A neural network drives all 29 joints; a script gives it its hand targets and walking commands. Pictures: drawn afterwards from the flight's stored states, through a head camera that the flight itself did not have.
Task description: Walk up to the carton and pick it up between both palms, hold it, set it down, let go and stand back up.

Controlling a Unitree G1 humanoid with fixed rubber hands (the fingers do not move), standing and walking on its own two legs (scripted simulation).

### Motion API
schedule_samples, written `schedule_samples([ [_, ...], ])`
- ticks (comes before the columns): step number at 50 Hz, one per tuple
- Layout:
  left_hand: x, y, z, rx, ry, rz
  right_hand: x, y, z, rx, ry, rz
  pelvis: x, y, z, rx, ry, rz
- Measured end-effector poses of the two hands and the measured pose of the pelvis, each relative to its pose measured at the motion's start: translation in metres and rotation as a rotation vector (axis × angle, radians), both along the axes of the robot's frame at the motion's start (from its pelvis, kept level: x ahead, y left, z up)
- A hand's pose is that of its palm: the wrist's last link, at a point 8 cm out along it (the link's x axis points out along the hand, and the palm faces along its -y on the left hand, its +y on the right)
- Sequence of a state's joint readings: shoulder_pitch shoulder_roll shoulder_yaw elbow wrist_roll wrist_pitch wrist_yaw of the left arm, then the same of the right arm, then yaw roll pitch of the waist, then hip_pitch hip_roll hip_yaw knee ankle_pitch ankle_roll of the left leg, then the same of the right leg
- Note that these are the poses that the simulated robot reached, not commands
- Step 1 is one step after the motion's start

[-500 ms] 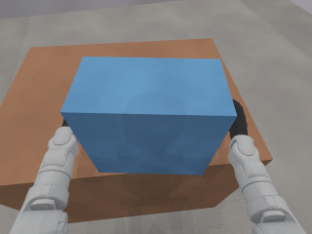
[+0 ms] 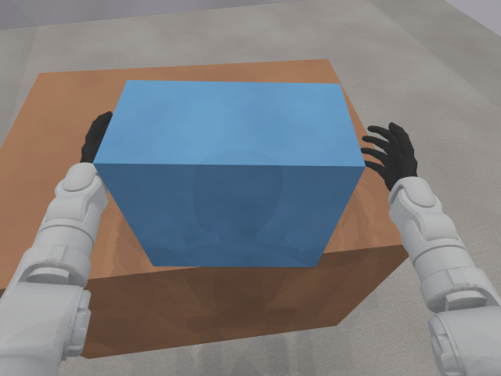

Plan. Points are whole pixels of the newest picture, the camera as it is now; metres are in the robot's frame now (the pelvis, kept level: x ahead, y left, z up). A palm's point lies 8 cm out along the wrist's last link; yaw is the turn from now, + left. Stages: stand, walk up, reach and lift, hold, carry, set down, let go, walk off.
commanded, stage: set down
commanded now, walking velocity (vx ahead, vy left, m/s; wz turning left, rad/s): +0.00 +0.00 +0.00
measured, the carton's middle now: (234, 186) +0.40 +0.03 +0.07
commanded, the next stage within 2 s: none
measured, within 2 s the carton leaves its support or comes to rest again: neither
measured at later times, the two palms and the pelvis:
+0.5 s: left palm (41, 119) +0.41 +0.27 +0.21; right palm (436, 129) +0.39 -0.24 +0.20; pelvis +0.00 -0.01 +0.01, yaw +1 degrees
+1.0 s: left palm (25, 127) +0.39 +0.28 +0.22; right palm (445, 150) +0.36 -0.25 +0.19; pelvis +0.00 +0.00 +0.01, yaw +0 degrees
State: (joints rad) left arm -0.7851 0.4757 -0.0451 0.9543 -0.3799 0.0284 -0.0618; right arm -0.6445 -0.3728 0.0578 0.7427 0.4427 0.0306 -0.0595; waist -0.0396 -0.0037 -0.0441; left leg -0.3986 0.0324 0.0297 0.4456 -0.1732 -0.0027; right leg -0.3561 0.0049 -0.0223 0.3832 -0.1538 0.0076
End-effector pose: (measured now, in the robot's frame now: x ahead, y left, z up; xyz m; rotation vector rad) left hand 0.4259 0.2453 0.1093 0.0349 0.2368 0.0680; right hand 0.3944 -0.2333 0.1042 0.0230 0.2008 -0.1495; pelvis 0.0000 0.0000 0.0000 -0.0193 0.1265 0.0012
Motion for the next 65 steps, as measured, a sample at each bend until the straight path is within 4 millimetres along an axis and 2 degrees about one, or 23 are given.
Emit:
schedule_samples([
  [8,-0.002,0.015,0.038,-0.007,-0.019,0.031,-0.003,-0.01,0.026,0.005,-0.002,-0.024,0.007,-0.001,0.004,0.001,-0.029,-0.01],
  [12,-0.012,0.022,0.074,0.012,-0.073,0.024,-0.008,-0.014,0.054,0.006,-0.048,-0.011,0.01,-0.002,0.005,0.001,-0.063,-0.012],
  [15,-0.017,0.028,0.091,0.001,-0.06,0.03,-0.009,-0.017,0.072,0.005,-0.04,-0.007,0.009,-0.002,0.006,0.004,-0.091,-0.007],
  [20,-0.02,0.033,0.1,-0.029,-0.008,0.046,-0.008,-0.015,0.089,0.008,0.018,0.005,0.004,-0.004,0.006,0.01,-0.106,0.002],
  [29,-0.016,0.024,0.108,-0.015,-0.017,0.017,-0.003,-0.006,0.106,0.026,0.005,0.027,-0.004,-0.005,0.005,0.006,-0.084,0.01],
  [41,-0.022,0.032,0.152,0.004,-0.055,0.041,-0.012,-0.021,0.125,0.029,-0.013,0.013,-0.003,0.0,0.006,0.006,-0.1,0.0],
  [43,-0.024,0.033,0.152,0.002,-0.043,0.041,-0.016,-0.021,0.123,0.028,-0.001,0.017,-0.002,0.0,0.006,0.008,-0.112,0.0],
  [46,-0.029,0.035,0.14,-0.001,-0.014,0.036,-0.022,-0.019,0.113,0.026,0.023,0.026,-0.001,0.0,0.007,0.009,-0.133,0.0],
  [54,-0.055,0.036,0.068,-0.013,0.064,0.028,-0.05,-0.004,0.059,0.033,0.079,0.045,0.006,-0.001,0.007,0.01,-0.171,0.004],
  [57,-0.068,0.035,0.047,-0.014,0.076,0.036,-0.06,0.0,0.046,0.029,0.07,0.036,0.007,-0.001,0.006,0.007,-0.166,0.002],
  [61,-0.08,0.032,0.039,-0.002,0.051,0.044,-0.069,-0.001,0.047,0.01,0.024,0.024,0.004,-0.001,0.006,0.003,-0.153,-0.003],
  [65,-0.075,0.033,0.05,-0.01,0.013,0.057,-0.065,-0.015,0.054,-0.004,-0.004,0.0,-0.002,0.001,0.004,0.003,-0.122,-0.003],
])
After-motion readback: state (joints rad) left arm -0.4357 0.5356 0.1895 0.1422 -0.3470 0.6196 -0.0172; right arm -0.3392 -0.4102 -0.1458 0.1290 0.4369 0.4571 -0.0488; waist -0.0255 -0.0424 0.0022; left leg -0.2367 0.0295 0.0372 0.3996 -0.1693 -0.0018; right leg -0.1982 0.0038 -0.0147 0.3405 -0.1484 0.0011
